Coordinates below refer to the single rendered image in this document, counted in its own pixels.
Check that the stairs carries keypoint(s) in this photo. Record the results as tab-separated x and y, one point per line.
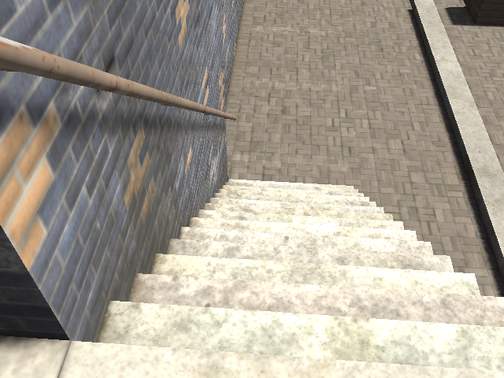
313	271

